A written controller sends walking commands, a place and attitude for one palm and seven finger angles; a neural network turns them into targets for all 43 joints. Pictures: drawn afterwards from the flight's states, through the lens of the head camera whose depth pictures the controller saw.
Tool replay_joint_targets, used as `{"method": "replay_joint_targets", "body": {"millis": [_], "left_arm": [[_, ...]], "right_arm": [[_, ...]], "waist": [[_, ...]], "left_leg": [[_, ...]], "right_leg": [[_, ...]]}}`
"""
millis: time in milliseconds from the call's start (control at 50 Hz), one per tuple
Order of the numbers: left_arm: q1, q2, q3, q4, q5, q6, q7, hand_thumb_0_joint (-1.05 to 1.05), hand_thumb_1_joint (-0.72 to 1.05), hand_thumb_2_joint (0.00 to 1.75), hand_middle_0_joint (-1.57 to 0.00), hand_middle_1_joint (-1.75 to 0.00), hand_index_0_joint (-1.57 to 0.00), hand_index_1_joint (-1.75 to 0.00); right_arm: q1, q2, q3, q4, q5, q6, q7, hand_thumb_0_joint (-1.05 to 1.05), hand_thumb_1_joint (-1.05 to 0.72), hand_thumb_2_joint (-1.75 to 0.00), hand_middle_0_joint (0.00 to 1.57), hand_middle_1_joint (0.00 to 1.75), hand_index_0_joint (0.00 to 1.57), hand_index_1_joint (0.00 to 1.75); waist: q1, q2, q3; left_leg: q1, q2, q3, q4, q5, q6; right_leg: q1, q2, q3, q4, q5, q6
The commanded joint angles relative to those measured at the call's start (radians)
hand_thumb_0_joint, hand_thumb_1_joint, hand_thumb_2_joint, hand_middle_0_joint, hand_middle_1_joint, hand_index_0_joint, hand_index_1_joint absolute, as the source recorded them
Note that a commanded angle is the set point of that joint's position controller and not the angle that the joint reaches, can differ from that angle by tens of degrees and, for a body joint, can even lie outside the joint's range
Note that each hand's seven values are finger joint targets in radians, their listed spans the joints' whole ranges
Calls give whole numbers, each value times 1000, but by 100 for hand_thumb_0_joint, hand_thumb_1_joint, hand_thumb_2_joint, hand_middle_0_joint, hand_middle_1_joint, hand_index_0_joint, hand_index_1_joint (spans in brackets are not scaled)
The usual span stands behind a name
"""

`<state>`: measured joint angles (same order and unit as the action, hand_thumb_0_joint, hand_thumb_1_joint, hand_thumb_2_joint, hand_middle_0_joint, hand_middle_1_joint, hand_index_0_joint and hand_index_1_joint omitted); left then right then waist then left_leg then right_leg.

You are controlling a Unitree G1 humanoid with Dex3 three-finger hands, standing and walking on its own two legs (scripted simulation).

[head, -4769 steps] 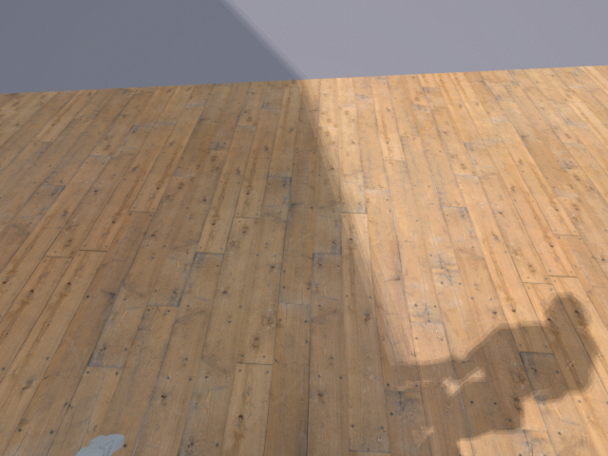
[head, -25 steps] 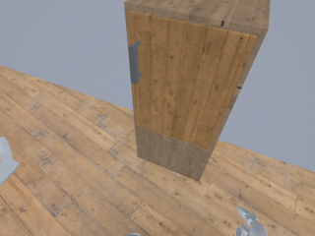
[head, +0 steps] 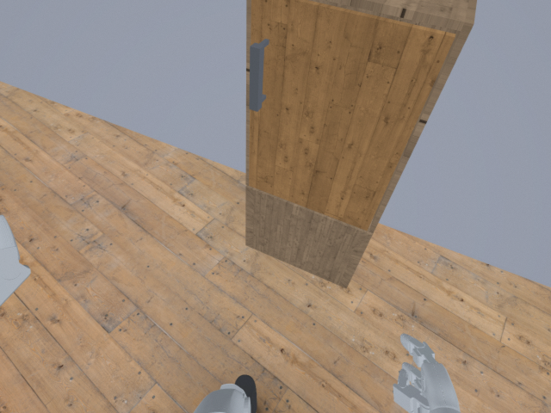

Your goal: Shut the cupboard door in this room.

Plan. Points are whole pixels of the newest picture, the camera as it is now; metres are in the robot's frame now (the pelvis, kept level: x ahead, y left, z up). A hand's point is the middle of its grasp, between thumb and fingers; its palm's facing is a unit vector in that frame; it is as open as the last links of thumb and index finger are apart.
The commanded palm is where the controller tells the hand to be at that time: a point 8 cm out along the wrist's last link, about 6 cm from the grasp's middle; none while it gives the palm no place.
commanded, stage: stop stepping back and stand still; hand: left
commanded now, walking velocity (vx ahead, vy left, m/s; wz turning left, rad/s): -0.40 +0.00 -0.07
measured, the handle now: (260, 75) +0.82 +0.14 +0.08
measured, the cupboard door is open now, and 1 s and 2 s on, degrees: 0 0 0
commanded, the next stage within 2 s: let the arm hang, fingers relaxed in 1.24 s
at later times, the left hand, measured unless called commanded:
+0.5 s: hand out of the picture +0.10 +0.33 +0.20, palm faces +0.34 -0.86 -0.37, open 7.4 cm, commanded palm +0.00 +0.38 +0.20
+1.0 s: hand out of the picture -0.04 +0.41 +0.18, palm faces +0.38 -0.83 -0.41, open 7.5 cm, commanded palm -0.10 +0.46 +0.20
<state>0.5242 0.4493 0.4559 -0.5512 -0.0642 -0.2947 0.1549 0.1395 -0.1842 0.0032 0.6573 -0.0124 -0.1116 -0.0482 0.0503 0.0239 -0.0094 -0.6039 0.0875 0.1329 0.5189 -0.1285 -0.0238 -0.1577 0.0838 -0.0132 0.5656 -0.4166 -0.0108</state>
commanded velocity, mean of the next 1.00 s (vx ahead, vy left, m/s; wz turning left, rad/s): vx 0.22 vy -0.13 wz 0.00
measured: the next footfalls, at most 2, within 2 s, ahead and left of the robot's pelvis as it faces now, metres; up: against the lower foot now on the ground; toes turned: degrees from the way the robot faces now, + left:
left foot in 0.34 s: +0.11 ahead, +0.09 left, +0.00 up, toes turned -7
right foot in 0.52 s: -0.13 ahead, +0.01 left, +0.01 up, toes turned -10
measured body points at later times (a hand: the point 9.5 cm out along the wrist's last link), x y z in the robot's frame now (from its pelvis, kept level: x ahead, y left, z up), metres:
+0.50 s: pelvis -0.15 +0.09 +0.00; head -0.15 +0.13 +0.45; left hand +0.08 +0.37 +0.22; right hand -0.06 -0.16 -0.08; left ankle +0.04 +0.12 -0.69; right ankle -0.18 +0.01 -0.68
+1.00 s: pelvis -0.25 +0.16 +0.01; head -0.27 +0.18 +0.46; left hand -0.07 +0.45 +0.20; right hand -0.11 -0.06 -0.07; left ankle -0.18 +0.30 -0.71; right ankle -0.27 +0.09 -0.71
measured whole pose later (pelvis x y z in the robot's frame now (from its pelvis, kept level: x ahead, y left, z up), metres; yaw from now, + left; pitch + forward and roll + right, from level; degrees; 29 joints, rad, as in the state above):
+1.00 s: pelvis -0.25 +0.16 +0.01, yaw -2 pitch -1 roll -1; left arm 0.52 0.39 0.37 -0.52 -0.02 -0.13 0.15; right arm 0.25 -0.14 0.03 0.60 -0.01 -0.04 -0.04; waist -0.02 -0.02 -0.03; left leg -0.37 0.12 0.08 0.62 -0.34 0.00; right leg -0.24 0.04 -0.14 0.64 -0.45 -0.03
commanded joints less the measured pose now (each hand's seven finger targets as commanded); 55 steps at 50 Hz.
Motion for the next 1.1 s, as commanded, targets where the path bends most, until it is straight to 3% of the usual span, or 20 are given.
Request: {"method": "replay_joint_targets", "body": {"millis": [0, 80, 160, 240, 320, 420, 440, 460, 500, 520, 540, 560, 580, 660, 700, 720, 920, 960, 1000, 1080], "left_arm": [[-232, 231, 82, -175, 7, -11, 12, 0, 90, 90, -20, -30, -20, -30], [-236, 187, 73, -62, -2, 25, 4, 0, 90, 90, -20, -30, -20, -30], [-110, 181, 89, -83, -5, 48, -5, 0, 90, 90, -20, -30, -20, -30], [-176, 223, 90, -276, 6, 36, -5, 0, 90, 90, -20, -30, -20, -30], [-406, 216, 84, -294, 25, 67, 4, 0, 90, 90, -20, -30, -20, -30], [-95, 221, 155, -194, -22, 108, -41, 0, 90, 90, -20, -30, -20, -30], [65, 249, 184, -198, -18, 79, -29, 0, 90, 90, -20, -30, -20, -30], [187, 259, 162, -213, 11, 50, -17, 0, 90, 90, -20, -30, -20, -30], [39, 290, 229, -323, -46, 62, -75, 0, 90, 90, -20, -30, -20, -30], [-129, 541, 374, -537, -62, -20, -79, 0, 90, 90, -20, -30, -20, -30], [-81, 469, 347, -300, -23, -53, -60, 0, 90, 90, -20, -30, -20, -30], [-53, 219, 200, -217, 8, -38, -28, 0, 90, 90, -20, -30, -20, -30], [-37, 210, 190, -205, 19, -13, 6, 0, 90, 90, -20, -30, -20, -30], [-119, 200, 133, -119, 16, 30, 52, 0, 90, 90, -20, -30, -20, -30], [-159, 194, 122, -82, 32, 28, 47, 0, 90, 90, -20, -30, -20, -30], [-200, 220, 136, -64, 42, 26, 33, 0, 90, 90, -20, -30, -20, -30], [-105, 149, 37, -235, 47, 79, 12, 0, 90, 90, -20, -30, -20, -30], [-76, 202, 99, -273, 44, 81, 34, 0, 90, 90, -20, -30, -20, -30], [-79, 272, 170, -276, 36, 82, 56, 0, 90, 90, -20, -30, -20, -30], [-51, 177, 132, -144, 20, 54, 50, 0, 90, 90, -20, -30, -20, -30]], "right_arm": [[-36, -145, -59, -141, 15, -47, -41, 0, -90, -90, 20, 30, 20, 30], [-22, -151, -52, -165, 33, -33, -43, 0, -90, -90, 20, 30, 20, 30], [8, -149, -49, -195, 20, 7, -40, 0, -90, -90, 20, 30, 20, 30], [75, -138, -69, -154, 16, 15, -32, 0, -90, -90, 20, 30, 20, 30], [39, -193, -42, -157, -17, -50, -33, 0, -90, -90, 20, 30, 20, 30], [-68, -132, -129, -187, -7, -60, 44, 0, -90, -90, 20, 30, 20, 30], [-38, -103, -115, -181, 17, -46, 59, 0, -90, -90, 20, 30, 20, 30], [48, -79, -90, -153, 77, -25, 64, 0, -90, -90, 20, 30, 20, 30], [18, -60, -83, -181, 63, -16, 31, 0, -90, -90, 20, 30, 20, 30], [10, -62, -29, -234, 21, -20, 48, 0, -90, -90, 20, 30, 20, 30], [-19, -49, -9, -221, -30, -21, 46, 0, -90, -90, 20, 30, 20, 30], [-7, -67, -36, -185, -40, -29, 39, 0, -90, -90, 20, 30, 20, 30], [-8, -125, -71, -161, -21, -18, 13, 0, -90, -90, 20, 30, 20, 30], [64, -134, -44, -116, -1, -57, -64, 0, -90, -90, 20, 30, 20, 30], [55, -166, -51, -144, -1, -38, -58, 0, -90, -90, 20, 30, 20, 30], [38, -159, -52, -137, 2, -21, -52, 0, -90, -90, 20, 30, 20, 30], [-36, -133, -50, -205, 4, 24, -8, 0, -90, -90, 20, 30, 20, 30], [-30, -116, -50, -200, 5, 31, -14, 0, -90, -90, 20, 30, 20, 30], [-24, -100, -54, -194, 17, 35, -18, 0, -90, -90, 20, 30, 20, 30], [1, -113, -60, -162, 16, 20, -29, 0, -90, -90, 20, 30, 20, 30]], "waist": [[-86, -129, -131], [-73, 124, -25], [-66, 65, 47], [-104, -208, -13], [-116, 589, 138], [69, 539, -112], [113, 262, -121], [54, -521, -51], [-74, -342, 14], [-100, -23, -87], [-99, 5, -114], [-72, 2, -159], [-51, 19, -121], [-92, -27, -57], [-86, 285, 23], [-88, 144, 68], [-48, 252, -15], [-41, 151, -60], [-41, -169, -26], [-73, -36, -9]], "left_leg": [[541, 5, -75, 100, 110, -5], [383, 71, -156, -160, -319, 28], [406, -17, -145, 4, -531, -105], [562, -72, -175, 613, -237, -56], [-71, 136, -707, -526, -960, -63], [-180, -127, -7, -489, -504, -513], [-188, -248, 150, 61, -396, -454], [84, -191, -86, 1104, -494, -36], [-208, -123, -309, 1242, -379, 569], [-181, 3, -238, 1026, -240, 167], [-59, 43, -156, 747, -246, 44], [67, 15, -117, 569, -234, -298], [179, -19, -52, 512, -275, -11], [421, -34, -45, -78, -311, 69], [481, 290, -537, -225, -129, 177], [407, 334, -538, -267, -56, 204], [6, 164, -174, -260, -673, 105], [14, 86, -95, 17, -602, 69], [-163, -63, -77, 550, -414, 37], [-128, 0, -147, 653, -205, 14]], "right_leg": [[-396, -241, 174, -149, 487, -34], [-286, -73, 60, -153, -94, 0], [-509, -75, 19, -195, -418, -110], [-806, -293, 147, -216, -442, -186], [-323, 42, -37, 655, -232, 15], [285, 196, -342, 463, -247, -29], [326, 65, -277, 84, -307, -142], [-280, -324, 242, -121, -208, -285], [-390, -462, 470, -381, -376, -278], [-207, -443, 357, -300, -282, -149], [-269, -373, 259, -257, -301, -25], [-274, -286, 154, -196, -356, -93], [-345, -259, 221, -222, -403, -165], [-268, -205, 79, 26, -184, -86], [-524, -77, -67, 374, -135, 22], [-522, -88, -33, 458, -72, 24], [82, 4, -183, 105, -17, -13], [121, -64, -60, -82, -127, -73], [49, -422, 594, -378, -259, -262], [-22, -391, 426, -326, -28, -233]]}}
